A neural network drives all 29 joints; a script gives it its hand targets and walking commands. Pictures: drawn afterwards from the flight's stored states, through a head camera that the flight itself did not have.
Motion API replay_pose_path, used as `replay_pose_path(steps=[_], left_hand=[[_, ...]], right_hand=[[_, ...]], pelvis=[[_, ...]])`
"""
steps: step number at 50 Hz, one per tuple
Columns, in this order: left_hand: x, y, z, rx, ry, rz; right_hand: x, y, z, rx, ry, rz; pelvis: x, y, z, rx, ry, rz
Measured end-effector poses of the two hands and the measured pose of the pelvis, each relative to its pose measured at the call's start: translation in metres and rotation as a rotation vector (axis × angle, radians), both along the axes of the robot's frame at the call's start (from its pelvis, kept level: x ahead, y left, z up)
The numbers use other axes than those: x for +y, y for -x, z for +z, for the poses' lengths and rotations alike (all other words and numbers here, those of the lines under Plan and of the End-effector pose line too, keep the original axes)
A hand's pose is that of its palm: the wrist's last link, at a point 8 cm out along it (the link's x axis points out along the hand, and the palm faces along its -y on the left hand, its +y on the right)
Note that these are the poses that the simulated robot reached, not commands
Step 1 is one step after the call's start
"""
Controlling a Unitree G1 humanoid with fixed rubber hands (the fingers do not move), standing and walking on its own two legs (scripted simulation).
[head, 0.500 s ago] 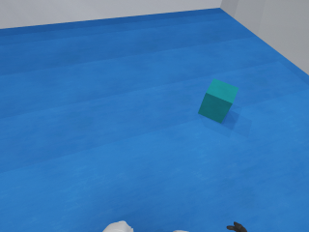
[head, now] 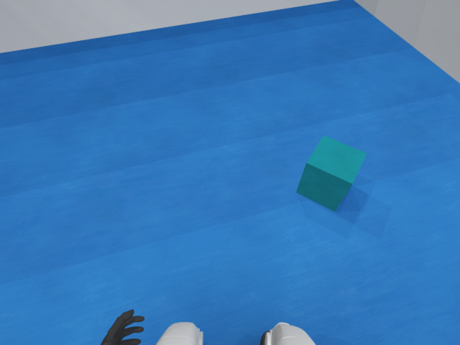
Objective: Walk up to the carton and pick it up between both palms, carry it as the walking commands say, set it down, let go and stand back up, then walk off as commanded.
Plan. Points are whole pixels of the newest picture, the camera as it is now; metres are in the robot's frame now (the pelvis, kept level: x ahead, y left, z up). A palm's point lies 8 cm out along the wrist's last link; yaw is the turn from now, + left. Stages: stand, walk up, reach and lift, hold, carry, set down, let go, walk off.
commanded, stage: walk up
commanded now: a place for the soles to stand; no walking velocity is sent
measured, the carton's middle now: (329, 173) +0.87 -0.47 -0.63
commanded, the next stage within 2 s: none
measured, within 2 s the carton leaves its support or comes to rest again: neither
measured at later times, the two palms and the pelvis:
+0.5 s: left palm (156, 270) +0.26 +0.17 -0.12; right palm (426, 310) +0.18 -0.34 -0.07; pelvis +0.17 -0.09 +0.02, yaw +1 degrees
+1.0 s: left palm (235, 243) +0.32 +0.00 -0.12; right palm (457, 220) +0.36 -0.49 -0.09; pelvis +0.29 -0.25 +0.01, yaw +4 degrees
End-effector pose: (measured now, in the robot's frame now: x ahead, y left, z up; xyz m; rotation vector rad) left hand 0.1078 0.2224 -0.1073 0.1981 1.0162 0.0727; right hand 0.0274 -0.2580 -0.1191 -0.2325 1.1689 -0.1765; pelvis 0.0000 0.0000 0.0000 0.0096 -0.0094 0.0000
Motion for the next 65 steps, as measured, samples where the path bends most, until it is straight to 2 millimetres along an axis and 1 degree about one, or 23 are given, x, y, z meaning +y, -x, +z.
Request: replay_pose_path(steps=[3, 6, 9, 11, 12, 14, 18, 22, 26, 30, 33, 35, 37, 39, 44, 47, 50, 53, 54, 56, 58, 60, 65], left_hand=[[0.014, 0.018, 0.004, 0.047, -0.037, 0.085], [0.019, 0.028, 0.000, 0.087, -0.044, 0.145], [0.014, 0.027, -0.015, 0.133, -0.010, 0.175], [0.007, 0.016, -0.030, 0.157, 0.015, 0.158], [0.003, 0.009, -0.035, 0.172, 0.024, 0.139], [-0.007, -0.011, -0.037, 0.193, 0.035, 0.091], [-0.022, -0.064, -0.024, 0.147, 0.043, 0.025], [-0.038, -0.117, -0.013, 0.080, 0.038, -0.002], [-0.066, -0.163, -0.010, 0.044, 0.046, -0.015], [-0.111, -0.210, -0.006, 0.012, 0.053, -0.055], [-0.146, -0.244, -0.004, -0.026, 0.033, -0.079], [-0.164, -0.259, -0.007, -0.052, 0.003, -0.066], [-0.179, -0.261, -0.005, -0.048, -0.013, -0.029], [-0.188, -0.254, -0.001, -0.024, -0.021, 0.016], [-0.198, -0.231, 0.004, 0.042, -0.031, 0.116], [-0.209, -0.221, -0.002, 0.068, -0.021, 0.160], [-0.224, -0.212, -0.011, 0.114, 0.015, 0.199], [-0.238, -0.211, -0.023, 0.164, 0.060, 0.211], [-0.242, -0.214, -0.028, 0.174, 0.070, 0.198], [-0.249, -0.223, -0.033, 0.196, 0.072, 0.157], [-0.253, -0.234, -0.030, 0.197, 0.064, 0.129], [-0.255, -0.246, -0.025, 0.182, 0.053, 0.111], [-0.261, -0.275, -0.019, 0.165, 0.009, 0.074]], right_hand=[[-0.005, -0.049, 0.014, -0.050, 0.009, 0.062], [-0.008, -0.094, 0.026, -0.109, 0.029, 0.099], [-0.007, -0.131, 0.032, -0.172, 0.046, 0.124], [-0.010, -0.149, 0.029, -0.213, 0.064, 0.121], [-0.013, -0.153, 0.028, -0.218, 0.075, 0.110], [-0.020, -0.156, 0.029, -0.205, 0.095, 0.069], [-0.037, -0.152, 0.042, -0.151, 0.115, 0.001], [-0.058, -0.147, 0.052, -0.083, 0.124, -0.023], [-0.084, -0.150, 0.050, -0.032, 0.114, -0.040], [-0.120, -0.159, 0.036, 0.001, 0.086, -0.072], [-0.153, -0.173, 0.012, 0.032, 0.055, -0.085], [-0.175, -0.188, -0.008, 0.057, 0.040, -0.066], [-0.191, -0.208, -0.016, 0.071, 0.030, -0.039], [-0.201, -0.232, -0.014, 0.053, 0.020, -0.010], [-0.220, -0.285, 0.006, -0.001, 0.034, 0.056], [-0.230, -0.311, 0.017, -0.031, 0.056, 0.075], [-0.237, -0.333, 0.024, -0.062, 0.071, 0.077], [-0.243, -0.343, 0.030, -0.089, 0.091, 0.062], [-0.247, -0.343, 0.029, -0.097, 0.102, 0.056], [-0.257, -0.335, 0.027, -0.073, 0.131, 0.034], [-0.267, -0.327, 0.028, -0.030, 0.151, 0.012], [-0.275, -0.326, 0.032, -0.004, 0.159, 0.009], [-0.299, -0.346, 0.041, -0.034, 0.146, 0.011]], pelvis=[[-0.012, -0.023, 0.008, -0.004, 0.001, 0.013], [-0.021, -0.044, 0.010, -0.011, 0.010, 0.021], [-0.024, -0.065, 0.005, -0.023, 0.026, 0.030], [-0.023, -0.081, -0.005, -0.024, 0.043, 0.033], [-0.024, -0.087, -0.008, -0.023, 0.040, 0.032], [-0.028, -0.099, -0.006, -0.024, 0.034, 0.017], [-0.044, -0.122, 0.008, -0.025, 0.047, 0.016], [-0.067, -0.148, 0.018, -0.026, 0.062, 0.023], [-0.095, -0.175, 0.019, -0.028, 0.048, 0.016], [-0.127, -0.201, 0.012, -0.029, 0.013, 0.002], [-0.156, -0.224, -0.001, -0.029, -0.024, 0.007], [-0.175, -0.236, -0.013, -0.033, -0.028, 0.004], [-0.187, -0.241, -0.013, -0.043, -0.020, 0.007], [-0.199, -0.247, -0.009, -0.043, -0.022, 0.019], [-0.227, -0.266, 0.005, -0.036, -0.016, 0.046], [-0.240, -0.278, 0.008, -0.031, -0.005, 0.055], [-0.249, -0.289, 0.009, -0.030, 0.010, 0.061], [-0.255, -0.300, 0.008, -0.025, 0.020, 0.065], [-0.256, -0.303, 0.004, -0.020, 0.032, 0.065], [-0.260, -0.306, 0.002, -0.025, 0.033, 0.072], [-0.266, -0.310, 0.004, -0.031, 0.036, 0.069], [-0.274, -0.315, 0.009, -0.028, 0.041, 0.061], [-0.304, -0.331, 0.014, -0.019, 0.047, 0.048]])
